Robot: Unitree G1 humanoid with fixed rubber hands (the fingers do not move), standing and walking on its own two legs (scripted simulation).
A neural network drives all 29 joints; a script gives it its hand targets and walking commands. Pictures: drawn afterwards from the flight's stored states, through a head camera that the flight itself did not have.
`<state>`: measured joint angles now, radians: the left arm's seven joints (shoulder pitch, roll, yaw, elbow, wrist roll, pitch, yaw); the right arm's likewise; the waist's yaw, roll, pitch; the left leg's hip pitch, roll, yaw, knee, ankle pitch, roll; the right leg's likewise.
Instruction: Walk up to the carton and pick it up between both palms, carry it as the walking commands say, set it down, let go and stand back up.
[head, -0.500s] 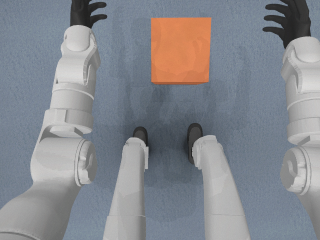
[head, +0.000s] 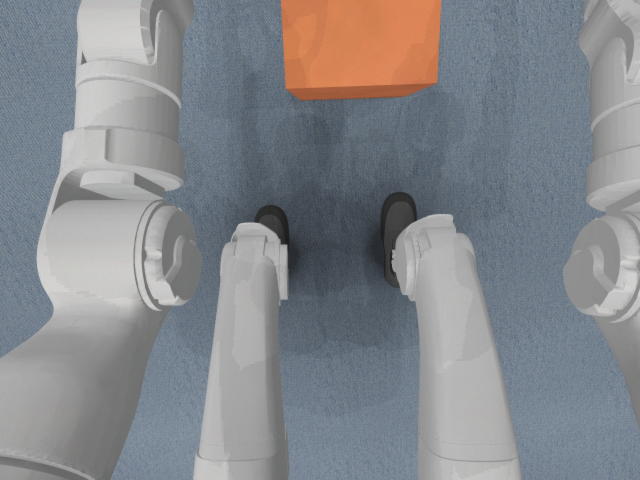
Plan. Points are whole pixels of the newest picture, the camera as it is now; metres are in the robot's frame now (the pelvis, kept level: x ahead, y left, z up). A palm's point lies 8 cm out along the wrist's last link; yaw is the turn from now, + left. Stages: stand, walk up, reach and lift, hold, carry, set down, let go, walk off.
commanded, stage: reach and lift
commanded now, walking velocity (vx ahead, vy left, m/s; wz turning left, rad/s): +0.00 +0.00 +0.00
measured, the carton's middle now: (355, 21) +0.57 -0.04 -0.47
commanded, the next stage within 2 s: none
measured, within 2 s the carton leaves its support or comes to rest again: neither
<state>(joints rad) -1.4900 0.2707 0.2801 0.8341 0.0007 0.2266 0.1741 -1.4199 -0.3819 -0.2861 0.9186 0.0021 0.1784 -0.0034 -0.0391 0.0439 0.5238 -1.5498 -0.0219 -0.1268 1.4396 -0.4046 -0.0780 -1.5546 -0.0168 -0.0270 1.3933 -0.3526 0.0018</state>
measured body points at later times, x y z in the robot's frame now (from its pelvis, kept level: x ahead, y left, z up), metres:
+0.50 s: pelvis +0.00 +0.00 -0.13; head +0.38 -0.03 +0.09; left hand +0.58 +0.13 -0.30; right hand +0.56 -0.23 -0.31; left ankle +0.12 +0.15 -0.56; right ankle +0.14 -0.13 -0.56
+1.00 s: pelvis +0.01 +0.00 -0.21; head +0.39 -0.01 +0.00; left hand +0.58 +0.13 -0.41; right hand +0.55 -0.23 -0.42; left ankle +0.12 +0.15 -0.56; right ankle +0.14 -0.13 -0.56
